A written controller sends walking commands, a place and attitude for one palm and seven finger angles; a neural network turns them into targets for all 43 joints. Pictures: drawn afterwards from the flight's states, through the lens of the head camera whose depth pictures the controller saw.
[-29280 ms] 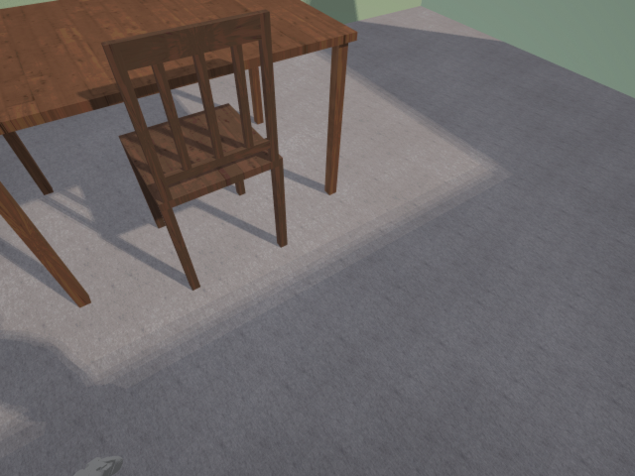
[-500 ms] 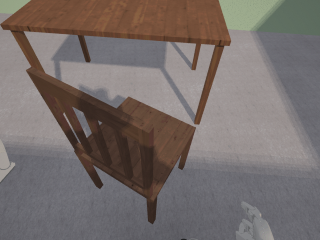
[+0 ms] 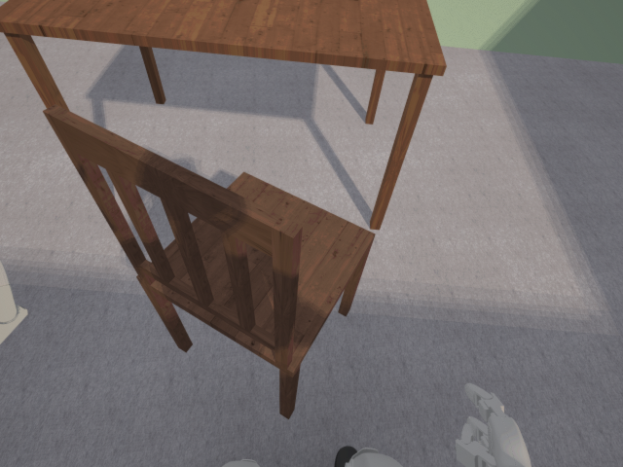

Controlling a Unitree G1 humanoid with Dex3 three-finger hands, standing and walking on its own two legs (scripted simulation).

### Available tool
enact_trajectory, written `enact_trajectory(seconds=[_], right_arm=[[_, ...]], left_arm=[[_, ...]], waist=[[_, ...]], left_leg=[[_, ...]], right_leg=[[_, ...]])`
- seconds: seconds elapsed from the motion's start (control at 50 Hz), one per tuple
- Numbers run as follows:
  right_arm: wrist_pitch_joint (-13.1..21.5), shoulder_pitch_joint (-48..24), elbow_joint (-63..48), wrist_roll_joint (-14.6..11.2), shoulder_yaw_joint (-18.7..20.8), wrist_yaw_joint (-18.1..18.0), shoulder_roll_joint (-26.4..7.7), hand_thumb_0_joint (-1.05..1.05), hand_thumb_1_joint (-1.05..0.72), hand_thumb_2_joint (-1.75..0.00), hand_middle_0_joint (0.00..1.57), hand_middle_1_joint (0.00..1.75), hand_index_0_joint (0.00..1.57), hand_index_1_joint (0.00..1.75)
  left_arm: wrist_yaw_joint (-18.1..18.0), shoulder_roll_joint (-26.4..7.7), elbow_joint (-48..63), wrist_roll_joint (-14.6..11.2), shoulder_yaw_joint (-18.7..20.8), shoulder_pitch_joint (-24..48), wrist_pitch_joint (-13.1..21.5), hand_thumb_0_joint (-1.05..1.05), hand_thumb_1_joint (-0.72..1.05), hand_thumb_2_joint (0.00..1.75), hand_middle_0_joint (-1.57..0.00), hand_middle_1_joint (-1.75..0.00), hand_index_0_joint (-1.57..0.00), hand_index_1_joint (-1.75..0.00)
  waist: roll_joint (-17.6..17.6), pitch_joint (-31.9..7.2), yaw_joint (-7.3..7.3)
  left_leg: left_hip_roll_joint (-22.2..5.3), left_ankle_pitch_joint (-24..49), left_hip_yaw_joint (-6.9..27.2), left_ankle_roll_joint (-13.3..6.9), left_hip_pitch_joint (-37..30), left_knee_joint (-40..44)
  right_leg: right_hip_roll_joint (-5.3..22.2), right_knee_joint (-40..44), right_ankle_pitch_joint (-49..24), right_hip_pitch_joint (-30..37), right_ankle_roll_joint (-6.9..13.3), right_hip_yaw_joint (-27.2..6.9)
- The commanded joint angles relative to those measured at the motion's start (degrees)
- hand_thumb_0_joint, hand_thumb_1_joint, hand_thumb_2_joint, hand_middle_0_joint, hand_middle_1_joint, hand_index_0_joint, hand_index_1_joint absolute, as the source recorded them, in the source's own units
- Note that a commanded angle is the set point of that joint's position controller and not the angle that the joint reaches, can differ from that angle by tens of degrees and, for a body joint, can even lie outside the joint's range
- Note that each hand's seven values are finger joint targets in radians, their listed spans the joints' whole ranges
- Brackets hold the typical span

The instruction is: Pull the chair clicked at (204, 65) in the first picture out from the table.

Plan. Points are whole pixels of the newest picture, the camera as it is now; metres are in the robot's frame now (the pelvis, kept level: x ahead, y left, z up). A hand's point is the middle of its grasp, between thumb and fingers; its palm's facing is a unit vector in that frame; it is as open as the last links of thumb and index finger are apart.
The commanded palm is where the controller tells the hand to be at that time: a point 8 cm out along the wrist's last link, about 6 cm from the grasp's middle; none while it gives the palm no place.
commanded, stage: step back with the hand held close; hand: left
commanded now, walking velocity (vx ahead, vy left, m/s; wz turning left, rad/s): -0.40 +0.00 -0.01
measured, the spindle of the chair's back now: (192, 258) +0.43 +0.22 -0.07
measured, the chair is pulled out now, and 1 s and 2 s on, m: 0.52 0.52 0.52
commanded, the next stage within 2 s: stop stepping back and stand still in 0.50 s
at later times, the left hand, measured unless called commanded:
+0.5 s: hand out of the picture +0.13 +0.26 +0.17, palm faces +0.37 -0.76 -0.53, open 7.4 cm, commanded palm +0.06 +0.29 +0.19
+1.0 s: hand out of the picture +0.03 +0.22 +0.18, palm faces +0.40 -0.80 -0.45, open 7.4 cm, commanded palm -0.03 +0.26 +0.19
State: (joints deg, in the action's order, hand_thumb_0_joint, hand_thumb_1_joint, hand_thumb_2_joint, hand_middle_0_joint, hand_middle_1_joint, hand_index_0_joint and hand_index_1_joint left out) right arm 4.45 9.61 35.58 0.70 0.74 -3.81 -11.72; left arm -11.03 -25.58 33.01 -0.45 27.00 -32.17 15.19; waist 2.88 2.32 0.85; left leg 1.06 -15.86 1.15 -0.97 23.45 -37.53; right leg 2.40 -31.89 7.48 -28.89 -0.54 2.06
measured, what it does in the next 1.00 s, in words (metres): walks backwards: right foot, then left foot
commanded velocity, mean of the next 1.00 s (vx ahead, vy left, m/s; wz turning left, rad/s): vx -0.14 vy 0.02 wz -0.02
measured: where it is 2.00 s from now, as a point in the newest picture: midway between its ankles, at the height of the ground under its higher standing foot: outside the picture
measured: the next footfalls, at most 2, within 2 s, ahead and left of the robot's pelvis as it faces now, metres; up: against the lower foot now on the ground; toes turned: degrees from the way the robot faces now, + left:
right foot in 0.70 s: -0.11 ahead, -0.17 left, +0.00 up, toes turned -2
left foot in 0.90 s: -0.11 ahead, +0.08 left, +0.00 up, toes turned +1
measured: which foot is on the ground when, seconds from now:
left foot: down 0.00-0.72, up 0.74-0.88, down 0.90-1.00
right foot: down 0.00-0.44, up 0.46-0.68, down 0.70-1.00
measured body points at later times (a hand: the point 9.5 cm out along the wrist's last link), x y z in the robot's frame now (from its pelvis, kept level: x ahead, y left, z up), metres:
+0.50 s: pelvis -0.07 -0.01 +0.01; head -0.03 +0.03 +0.45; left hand +0.11 +0.29 +0.20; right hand +0.11 -0.25 -0.06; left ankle -0.04 +0.10 -0.72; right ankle -0.02 -0.13 -0.70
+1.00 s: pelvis -0.18 -0.04 +0.01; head -0.18 -0.01 +0.46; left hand +0.00 +0.26 +0.20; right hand -0.05 -0.30 -0.06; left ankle -0.15 +0.08 -0.72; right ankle -0.16 -0.17 -0.72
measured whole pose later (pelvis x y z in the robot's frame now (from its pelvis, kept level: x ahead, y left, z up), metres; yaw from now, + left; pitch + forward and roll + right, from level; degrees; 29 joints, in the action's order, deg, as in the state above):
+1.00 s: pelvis -0.18 -0.04 +0.01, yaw -1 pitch -1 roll +0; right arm 8.3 16.5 37.6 -0.2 0.8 -4.5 -13.1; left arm -9.1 -24.3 28.0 -1.2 24.4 -33.2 12.7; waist 3.2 -1.1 2.2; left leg -0.4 -13.8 -2.0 -0.8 15.5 -30.4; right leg 2.3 -32.9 18.6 -16.2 -0.6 1.8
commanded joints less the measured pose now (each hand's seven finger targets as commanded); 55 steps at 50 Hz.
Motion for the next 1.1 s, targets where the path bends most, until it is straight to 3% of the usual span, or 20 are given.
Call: enact_trajectory(seconds=[0.0, 0.06, 0.12, 0.16, 0.22, 0.26, 0.3, 0.38, 0.4, 0.42, 0.52, 0.58, 0.66, 0.72, 0.76, 0.84, 0.9, 0.94, 1.02, 1.08], right_arm=[[4.6, -4.4, -9.7, -0.9, 3.1, -1.9, -7.5, 0.0, -0.9, -0.9, 0.2, 0.3, 0.2, 0.3], [6.5, -2.8, -8.1, -0.4, 3.8, -1.5, -7.2, 0.0, -0.9, -0.9, 0.2, 0.3, 0.2, 0.3], [7.9, -1.5, -5.4, 0.8, 2.8, -0.8, -7.0, 0.0, -0.9, -0.9, 0.2, 0.3, 0.2, 0.3], [8.1, -1.9, -5.1, 0.8, 3.1, -1.0, -7.0, 0.0, -0.9, -0.9, 0.2, 0.3, 0.2, 0.3], [6.9, -2.9, -6.1, 0.2, 3.5, -1.0, -6.3, 0.0, -0.9, -0.9, 0.2, 0.3, 0.2, 0.3], [5.5, -2.9, -6.2, -0.1, 4.0, -0.8, -5.3, 0.0, -0.9, -0.9, 0.2, 0.3, 0.2, 0.3], [4.0, -4.3, -6.9, 0.1, 4.0, -0.6, -4.7, 0.0, -0.9, -0.9, 0.2, 0.3, 0.2, 0.3], [2.1, -4.0, -7.7, -0.1, 1.9, -1.5, -4.8, 0.0, -0.9, -0.9, 0.2, 0.3, 0.2, 0.3], [2.7, -5.6, -8.3, -0.2, 3.0, -1.8, -6.4, 0.0, -0.9, -0.9, 0.2, 0.3, 0.2, 0.3], [3.9, -4.1, -8.5, -0.2, 3.4, -1.4, -5.8, 0.0, -0.9, -0.9, 0.2, 0.3, 0.2, 0.3], [8.6, -1.0, -5.2, 0.2, 3.9, -0.2, -6.5, 0.0, -0.9, -0.9, 0.2, 0.3, 0.2, 0.3], [9.2, -1.9, -4.7, 0.3, 3.2, 0.4, -7.0, 0.0, -0.9, -0.9, 0.2, 0.3, 0.2, 0.3], [7.2, -2.4, -7.2, -0.9, 2.2, 0.3, -7.4, 0.0, -0.9, -0.9, 0.2, 0.3, 0.2, 0.3], [6.1, -0.2, -7.0, -1.5, 2.5, -0.1, -6.2, 0.0, -0.9, -0.9, 0.2, 0.3, 0.2, 0.3], [5.3, -1.3, -6.6, -1.3, 2.0, -0.3, -6.0, 0.0, -0.9, -0.9, 0.2, 0.3, 0.2, 0.3], [6.5, -2.2, -7.4, -0.7, 1.0, -1.3, -6.2, 0.0, -0.9, -0.9, 0.2, 0.3, 0.2, 0.3], [7.8, -1.3, -9.4, -1.5, 2.4, -1.0, -8.6, 0.0, -0.9, -0.9, 0.2, 0.3, 0.2, 0.3], [7.8, -1.7, -8.4, -1.1, 1.4, -0.8, -6.5, 0.0, -0.9, -0.9, 0.2, 0.3, 0.2, 0.3], [8.5, -1.1, -6.9, -1.5, 1.7, -0.9, -7.1, 0.0, -0.9, -0.9, 0.2, 0.3, 0.2, 0.3], [7.9, -0.2, -6.2, -1.1, 2.2, -0.7, -6.9, 0.0, -0.9, -0.9, 0.2, 0.3, 0.2, 0.3]], left_arm=[[-1.0, -10.4, 10.7, 0.4, 9.9, 2.0, 3.4, 0.0, 0.9, 0.9, -0.2, -0.3, -0.2, -0.3], [0.0, -8.9, 10.0, -0.3, 9.0, 0.3, 4.2, 0.0, 0.9, 0.9, -0.2, -0.3, -0.2, -0.3], [0.5, -8.2, 13.2, -0.7, 5.2, 2.7, 5.7, 0.0, 0.9, 0.9, -0.2, -0.3, -0.2, -0.3], [0.5, -8.5, 13.3, -0.8, 4.7, 3.6, 5.5, 0.0, 0.9, 0.9, -0.2, -0.3, -0.2, -0.3], [0.7, -9.8, 12.0, -1.9, 6.2, 0.7, 4.6, 0.0, 0.9, 0.9, -0.2, -0.3, -0.2, -0.3], [0.3, -11.7, 10.7, -2.4, 7.8, 0.5, 4.1, 0.0, 0.9, 0.9, -0.2, -0.3, -0.2, -0.3], [-0.4, -12.8, 9.2, -2.1, 9.9, -0.7, 2.9, 0.0, 0.9, 0.9, -0.2, -0.3, -0.2, -0.3], [0.1, -9.8, 10.4, -2.1, 8.2, -4.9, 3.1, 0.0, 0.9, 0.9, -0.2, -0.3, -0.2, -0.3], [0.4, -10.6, 12.2, -1.9, 8.2, -3.9, 4.0, 0.0, 0.9, 0.9, -0.2, -0.3, -0.2, -0.3], [0.7, -11.3, 13.1, -2.3, 8.6, -3.6, 4.2, 0.0, 0.9, 0.9, -0.2, -0.3, -0.2, -0.3], [0.6, -8.4, 15.7, -2.6, 4.9, 0.9, 4.2, 0.0, 0.9, 0.9, -0.2, -0.3, -0.2, -0.3], [0.8, -8.0, 13.6, -3.0, 4.1, 1.2, 3.3, 0.0, 0.9, 0.9, -0.2, -0.3, -0.2, -0.3], [0.9, -9.3, 8.3, -2.9, 5.4, -0.1, 0.7, 0.0, 0.9, 0.9, -0.2, -0.3, -0.2, -0.3], [0.6, -10.9, 6.5, -3.4, 5.6, 3.7, -0.8, 0.0, 0.9, 0.9, -0.2, -0.3, -0.2, -0.3], [0.6, -8.8, 5.0, -3.0, 4.3, 3.4, -1.6, 0.0, 0.9, 0.9, -0.2, -0.3, -0.2, -0.3], [0.3, -9.0, 6.0, -1.2, 4.1, 2.2, 0.4, 0.0, 0.9, 0.9, -0.2, -0.3, -0.2, -0.3], [0.7, -9.6, 9.5, -1.5, 4.7, 0.9, 1.7, 0.0, 0.9, 0.9, -0.2, -0.3, -0.2, -0.3], [1.0, -10.6, 9.8, -0.9, 5.9, 1.4, 1.8, 0.0, 0.9, 0.9, -0.2, -0.3, -0.2, -0.3], [0.7, -8.7, 4.7, -0.9, 4.8, 3.3, 1.8, 0.0, 0.9, 0.9, -0.2, -0.3, -0.2, -0.3], [0.9, -7.8, 2.2, -0.9, 3.5, 5.0, 1.4, 0.0, 0.9, 0.9, -0.2, -0.3, -0.2, -0.3]], waist=[[-16.6, -7.2, -0.77], [-12.1, -7.2, -2.02], [-12.7, -11.8, -0.99], [-12.0, -16.4, -1.09], [-4.9, -16.4, -1.14], [4.1, -14.3, -0.59], [6.5, -13.1, -1.49], [-1.4, -11.6, 0.45], [-12.1, -10.6, -0.37], [-15.8, -12.9, -0.87], [-15.1, -12.5, -0.61], [-18.1, -11.6, -1.07], [-11.5, -6.8, -1.18], [11.7, -6.4, -0.29], [9.2, -5.1, 0.94], [-2.5, -3.1, 0.49], [-11.8, -6.2, -1.0], [-19.4, -5.7, -0.45], [-5.5, -2.7, -0.1], [-0.2, 0.4, 0.57]], left_leg=[[-16.0, -12.1, 14.4, -7.6, 25.7, 21.4], [-14.5, 2.3, 12.0, -6.2, 15.3, 15.4], [-12.8, 32.7, 9.8, -4.0, -5.4, 8.1], [-12.2, 37.2, 7.4, -2.5, -10.7, 6.2], [-7.0, 18.8, 3.7, -0.2, -7.0, 1.0], [0.3, -3.0, 0.2, 2.1, -2.8, -8.5], [0.7, -13.5, 2.7, 2.0, 0.0, -18.3], [-3.3, 7.2, 1.1, 0.6, -6.5, 17.7], [-14.0, 19.2, 11.9, -3.1, -5.0, 21.2], [-20.1, 29.9, 13.8, -6.1, -6.9, 19.2], [-18.4, 40.1, 8.9, -7.5, -14.7, 14.0], [-17.8, 29.4, 9.5, -6.2, -12.6, 16.2], [-8.8, -14.7, 3.8, -1.1, 0.2, 13.9], [-0.4, -10.0, -1.2, 2.7, -4.1, -19.5], [-2.3, -6.7, 0.9, 1.7, -3.5, -21.5], [-2.7, -5.3, -2.1, -0.8, -10.0, 13.7], [-11.0, 7.3, 7.2, -4.0, -10.0, 19.2], [-12.5, -11.7, 11.0, -4.6, -2.4, 24.8], [-7.9, -15.4, 4.9, -3.2, 3.1, 17.7], [-3.0, -16.1, -0.2, -1.5, -1.8, 7.8]], right_leg=[[-3.0, -16.0, 0.3, 28.8, -0.6, -3.0], [-2.0, -11.6, 6.9, 21.4, 0.6, -4.3], [0.1, -0.8, -6.9, 14.8, 1.6, -4.6], [0.7, -1.3, -11.6, 15.8, 1.8, -5.4], [5.7, 3.9, -19.3, 14.7, 4.5, -11.4], [15.7, 13.2, -19.2, 11.6, 8.8, -20.2], [19.3, 15.7, -15.2, 9.8, 13.1, -20.3], [5.7, 1.0, -16.7, 14.1, 3.2, -5.9], [0.1, -7.5, -4.2, 11.8, 0.2, -2.8], [-2.3, -15.9, 16.0, 8.2, -0.1, -3.4], [-3.0, -21.3, 20.8, 2.6, -0.1, -4.2], [-2.6, -10.7, 18.8, 8.4, 0.2, -2.8], [-1.7, 12.0, 10.8, 20.9, 0.8, 0.1], [18.2, 24.5, 27.5, 2.0, 10.7, -22.5], [15.8, 19.7, 19.5, 2.9, 9.6, -14.4], [9.1, 12.9, 17.3, 8.7, 4.7, -7.8], [0.3, 0.0, 6.2, 15.1, 0.7, -1.6], [-0.5, -4.0, 15.4, 16.7, -0.1, 0.7], [0.4, 7.3, 13.2, 21.0, 0.8, -2.9], [5.2, 17.3, 29.8, 8.8, 4.2, -12.5]])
